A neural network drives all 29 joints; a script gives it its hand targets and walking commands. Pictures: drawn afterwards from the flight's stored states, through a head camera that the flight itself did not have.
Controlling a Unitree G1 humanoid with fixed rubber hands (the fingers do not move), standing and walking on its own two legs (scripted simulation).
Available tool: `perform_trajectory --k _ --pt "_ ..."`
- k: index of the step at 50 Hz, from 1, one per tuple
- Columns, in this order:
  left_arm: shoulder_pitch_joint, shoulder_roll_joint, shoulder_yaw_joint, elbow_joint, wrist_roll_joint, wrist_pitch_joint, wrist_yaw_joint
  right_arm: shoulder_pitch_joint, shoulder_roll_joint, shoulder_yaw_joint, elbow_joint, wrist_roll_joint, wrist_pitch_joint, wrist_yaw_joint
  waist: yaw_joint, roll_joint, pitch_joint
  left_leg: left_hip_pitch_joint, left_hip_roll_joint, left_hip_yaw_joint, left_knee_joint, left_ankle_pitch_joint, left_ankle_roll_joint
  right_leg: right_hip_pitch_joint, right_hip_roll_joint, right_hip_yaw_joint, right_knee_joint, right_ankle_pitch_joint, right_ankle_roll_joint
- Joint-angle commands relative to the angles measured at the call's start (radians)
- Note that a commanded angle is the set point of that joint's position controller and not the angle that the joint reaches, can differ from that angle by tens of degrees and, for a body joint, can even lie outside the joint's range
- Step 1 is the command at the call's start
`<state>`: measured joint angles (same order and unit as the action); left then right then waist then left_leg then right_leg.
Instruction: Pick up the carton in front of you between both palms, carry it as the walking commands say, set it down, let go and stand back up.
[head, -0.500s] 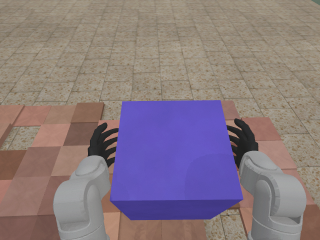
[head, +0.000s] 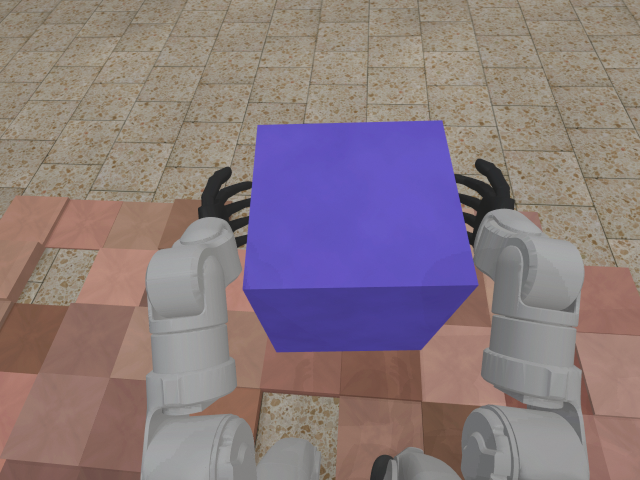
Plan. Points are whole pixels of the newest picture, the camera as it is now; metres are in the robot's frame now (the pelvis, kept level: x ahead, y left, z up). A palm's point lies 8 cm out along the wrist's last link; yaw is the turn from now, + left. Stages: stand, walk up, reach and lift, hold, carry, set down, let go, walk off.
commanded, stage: carry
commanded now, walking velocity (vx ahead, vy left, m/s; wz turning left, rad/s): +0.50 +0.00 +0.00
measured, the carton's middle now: (349, 250) +0.38 +0.03 +0.03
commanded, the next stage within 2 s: none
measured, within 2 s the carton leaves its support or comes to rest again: neither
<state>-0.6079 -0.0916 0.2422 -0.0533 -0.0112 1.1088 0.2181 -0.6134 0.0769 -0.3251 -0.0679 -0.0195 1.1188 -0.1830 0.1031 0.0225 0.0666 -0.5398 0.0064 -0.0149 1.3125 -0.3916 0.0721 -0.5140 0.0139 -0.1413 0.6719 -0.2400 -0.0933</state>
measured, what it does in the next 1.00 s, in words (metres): walks ahead: left foot, then right foot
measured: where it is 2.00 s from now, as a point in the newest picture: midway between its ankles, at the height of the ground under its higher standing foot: (335, 168)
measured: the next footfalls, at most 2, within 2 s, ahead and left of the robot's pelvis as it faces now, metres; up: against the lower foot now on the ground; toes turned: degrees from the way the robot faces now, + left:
left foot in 0.22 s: +0.33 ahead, +0.13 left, +0.00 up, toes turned +0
right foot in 0.54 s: +0.52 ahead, -0.03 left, +0.00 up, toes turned -4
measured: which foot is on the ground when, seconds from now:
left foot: up 0.00-0.20, down 0.22-0.54, up 0.56-0.98, down 1.00-1.00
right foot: down 0.00-0.30, up 0.32-0.52, down 0.54-1.00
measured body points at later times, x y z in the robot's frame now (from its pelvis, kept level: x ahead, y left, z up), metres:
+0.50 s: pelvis +0.33 +0.04 +0.02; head +0.44 +0.03 +0.45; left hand +0.71 +0.16 +0.11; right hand +0.68 -0.15 +0.11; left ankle +0.28 +0.13 -0.73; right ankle +0.42 -0.05 -0.69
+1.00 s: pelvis +0.69 +0.06 -0.01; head +0.68 +0.06 +0.44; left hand +1.03 +0.21 +0.10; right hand +1.03 -0.09 +0.10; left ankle +0.81 +0.12 -0.75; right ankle +0.49 -0.02 -0.70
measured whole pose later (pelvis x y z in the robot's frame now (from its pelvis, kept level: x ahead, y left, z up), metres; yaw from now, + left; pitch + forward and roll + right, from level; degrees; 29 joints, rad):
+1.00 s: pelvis +0.69 +0.06 -0.01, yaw -2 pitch +3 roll -2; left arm -0.52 -0.12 0.24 -0.01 0.03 1.10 0.17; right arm -0.47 0.13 -0.30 -0.08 -0.10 1.11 -0.12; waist 0.06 0.04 -0.09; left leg -0.45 0.01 0.11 0.40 0.14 0.07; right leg -0.03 0.06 -0.08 0.63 -0.51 -0.05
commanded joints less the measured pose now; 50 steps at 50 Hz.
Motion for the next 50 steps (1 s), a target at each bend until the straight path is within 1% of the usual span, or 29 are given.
perform_trajectory --k 1,3,6,11,12,13,14,15,16,17,18,19,21,22,24,25,26,27,28,29,30,34,37,40,43,45,47,49,50 --pt "-0.760 -0.818 -0.633 -0.084 -0.291 -0.067 -0.098 -0.612 0.729 0.556 0.025 0.108 -0.056 0.010 -0.017 -0.108 -0.541 -0.163 0.031 -0.011 -0.176 0.021 0.003 0.564 -0.265 0.415 -0.225 0.222 -0.144" --pt "-0.764 -0.831 -0.624 -0.041 -0.283 -0.078 -0.104 -0.621 0.745 0.556 0.062 0.094 -0.071 0.012 -0.007 -0.116 -0.527 -0.161 0.018 0.024 -0.353 0.068 -0.014 0.561 -0.259 0.359 -0.236 0.292 -0.158" --pt "-0.749 -0.832 -0.612 0.001 -0.262 -0.080 -0.101 -0.629 0.752 0.557 0.070 0.091 -0.078 0.016 -0.010 -0.176 -0.537 -0.138 0.012 0.047 -0.503 0.303 -0.020 0.613 -0.223 0.260 -0.184 0.369 -0.132" --pt "-0.715 -0.807 -0.596 -0.011 -0.224 -0.061 -0.083 -0.651 0.732 0.569 0.020 0.129 -0.052 0.032 0.012 -0.116 -0.438 -0.082 0.027 0.073 -0.838 0.445 -0.016 0.617 -0.207 0.226 -0.134 0.245 -0.092" --pt "-0.702 -0.797 -0.597 -0.021 -0.218 -0.052 -0.078 -0.631 0.724 0.567 0.012 0.136 -0.042 0.033 -0.019 -0.127 -0.427 0.004 0.040 0.081 -0.902 0.521 -0.001 0.586 -0.199 0.192 -0.101 0.250 -0.070" --pt "-0.696 -0.807 -0.604 -0.045 -0.221 -0.038 -0.075 -0.627 0.717 0.572 0.010 0.133 -0.036 0.031 -0.022 0.015 -0.449 0.153 -0.043 0.184 -0.964 0.590 -0.006 0.586 -0.106 0.085 0.047 0.387 -0.020" --pt "-0.661 -0.807 -0.609 -0.083 -0.232 -0.034 -0.073 -0.605 0.719 0.585 -0.010 0.142 -0.032 0.029 -0.044 0.122 -0.545 0.536 -0.039 0.165 -0.957 0.729 0.018 0.349 -0.066 0.068 0.197 0.410 0.030" --pt "-0.654 -0.797 -0.608 -0.143 -0.231 -0.026 -0.071 -0.540 0.726 0.590 -0.013 0.151 -0.030 0.023 -0.150 0.196 -0.585 0.957 0.063 -0.008 -0.924 0.840 0.100 -0.048 -0.032 0.069 0.230 0.092 0.088" --pt "-0.670 -0.801 -0.606 -0.181 -0.228 -0.016 -0.067 -0.486 0.727 0.590 -0.037 0.159 -0.027 0.020 -0.224 0.221 -0.534 1.173 0.163 -0.179 -0.924 0.926 0.132 -0.362 0.012 0.083 0.371 -0.245 0.123" --pt "-0.629 -0.797 -0.588 -0.189 -0.218 -0.006 -0.063 -0.435 0.717 0.598 -0.067 0.154 -0.025 0.014 -0.240 0.246 -0.558 1.303 0.262 -0.309 -0.829 1.077 0.170 -0.538 0.040 0.126 0.480 -0.356 0.138" --pt "-0.553 -0.792 -0.574 -0.189 -0.198 -0.004 -0.060 -0.395 0.725 0.623 -0.124 0.157 -0.022 0.012 -0.252 0.124 -0.592 1.299 0.290 -0.335 -0.805 0.956 0.155 -0.565 0.011 0.193 0.507 -0.354 0.114" --pt "-0.494 -0.787 -0.562 -0.210 -0.179 -0.005 -0.061 -0.413 0.755 0.656 -0.200 0.179 -0.023 0.018 -0.241 0.038 -0.604 1.238 0.291 -0.334 -0.819 0.829 0.123 -0.546 -0.016 0.213 0.460 -0.328 0.096" --pt "-0.405 -0.769 -0.550 -0.253 -0.138 -0.009 -0.064 -0.466 0.806 0.730 -0.331 0.232 -0.028 0.039 -0.233 0.008 -0.581 1.104 0.239 -0.285 -0.868 0.713 0.098 -0.462 -0.010 0.143 0.291 -0.294 0.095" --pt "-0.379 -0.754 -0.550 -0.281 -0.122 -0.014 -0.064 -0.496 0.815 0.764 -0.391 0.259 -0.032 0.052 -0.210 -0.006 -0.575 0.962 0.197 -0.229 -0.900 0.656 0.089 -0.306 0.008 0.108 0.138 -0.172 0.095" --pt "-0.349 -0.708 -0.551 -0.343 -0.098 -0.023 -0.061 -0.534 0.807 0.832 -0.466 0.318 -0.035 0.076 -0.097 0.086 -0.550 0.574 0.119 -0.081 -0.964 0.569 0.047 0.184 0.059 0.017 -0.120 0.040 0.087" --pt "-0.353 -0.682 -0.565 -0.376 -0.094 -0.028 -0.059 -0.531 0.796 0.855 -0.474 0.342 -0.034 0.082 0.004 0.104 -0.576 0.417 0.126 -0.027 -0.897 0.675 0.042 0.466 0.079 -0.053 -0.122 0.129 0.070" --pt "-0.336 -0.657 -0.580 -0.399 -0.097 -0.029 -0.062 -0.504 0.784 0.876 -0.480 0.353 -0.034 0.083 0.087 0.082 -0.622 0.306 0.110 0.039 -0.720 0.719 0.033 0.687 0.034 -0.034 -0.133 0.159 0.031" --pt "-0.305 -0.641 -0.608 -0.414 -0.114 -0.027 -0.068 -0.512 0.758 0.878 -0.493 0.346 -0.034 0.080 0.097 -0.072 -0.615 0.146 0.009 0.045 -0.463 0.137 0.027 0.814 -0.034 0.085 -0.166 0.137 0.024" --pt "-0.277 -0.632 -0.628 -0.410 -0.125 -0.019 -0.071 -0.489 0.710 0.858 -0.458 0.328 -0.019 0.074 0.072 -0.151 -0.576 -0.010 -0.064 0.062 -0.215 -0.090 0.024 0.819 -0.121 0.266 -0.106 0.192 -0.003" --pt "-0.282 -0.580 -0.647 -0.389 -0.135 -0.008 -0.065 -0.385 0.668 0.815 -0.395 0.302 0.004 0.066 -0.018 -0.269 -0.627 -0.133 -0.093 -0.044 -0.040 -0.075 0.029 0.811 -0.295 0.705 -0.270 0.217 -0.135" --pt "-0.351 -0.595 -0.679 -0.396 -0.171 0.009 -0.064 -0.371 0.611 0.756 -0.372 0.275 0.017 0.052 -0.030 -0.209 -0.604 -0.171 -0.034 -0.092 0.076 -0.057 0.033 0.778 -0.380 0.714 -0.245 0.107 -0.223" --pt "-0.456 -0.661 -0.710 -0.353 -0.279 0.057 -0.094 -0.324 0.588 0.635 -0.259 0.146 0.061 0.023 -0.043 -0.008 -0.471 -0.227 0.045 -0.027 -0.111 -0.069 -0.033 0.595 -0.305 0.560 -0.260 0.352 -0.203" --pt "-0.488 -0.729 -0.709 -0.249 -0.284 0.059 -0.120 -0.309 0.638 0.592 -0.132 0.078 0.058 0.031 -0.019 -0.045 -0.448 -0.205 0.025 0.027 -0.331 -0.021 -0.041 0.614 -0.276 0.474 -0.275 0.527 -0.165" --pt "-0.508 -0.791 -0.694 -0.146 -0.274 0.040 -0.139 -0.322 0.711 0.591 -0.052 0.047 0.037 0.042 -0.010 -0.104 -0.427 -0.201 0.008 0.066 -0.501 0.246 -0.035 0.657 -0.201 0.327 -0.253 0.676 -0.111" --pt "-0.470 -0.830 -0.658 -0.044 -0.241 0.015 -0.144 -0.351 0.757 0.601 -0.017 0.047 0.017 0.050 0.007 -0.119 -0.381 -0.093 -0.028 0.122 -0.761 0.419 -0.038 0.619 -0.123 0.210 -0.279 0.609 -0.070" --pt "-0.452 -0.842 -0.635 0.001 -0.214 -0.002 -0.140 -0.377 0.778 0.618 -0.013 0.059 0.005 0.057 0.000 -0.157 -0.363 0.018 -0.025 0.126 -0.838 0.528 -0.015 0.579 -0.138 0.191 -0.285 0.591 -0.052" --pt "-0.434 -0.849 -0.622 0.025 -0.185 -0.014 -0.132 -0.400 0.783 0.629 -0.014 0.073 -0.006 0.061 -0.038 -0.174 -0.378 0.113 -0.034 0.146 -0.872 0.538 0.009 0.584 -0.140 0.155 -0.189 0.695 -0.030" --pt "-0.447 -0.850 -0.624 0.009 -0.166 -0.023 -0.120 -0.397 0.782 0.639 -0.021 0.100 -0.019 0.061 -0.135 -0.146 -0.470 0.343 -0.031 0.162 -0.939 0.598 0.012 0.568 -0.114 0.086 0.104 0.714 0.009" --pt "-0.453 -0.838 -0.619 0.002 -0.151 -0.027 -0.111 -0.392 0.774 0.636 -0.032 0.106 -0.025 0.061 -0.181 -0.066 -0.503 0.532 0.006 0.150 -0.942 0.553 -0.020 0.420 -0.076 0.049 0.324 0.524 0.028"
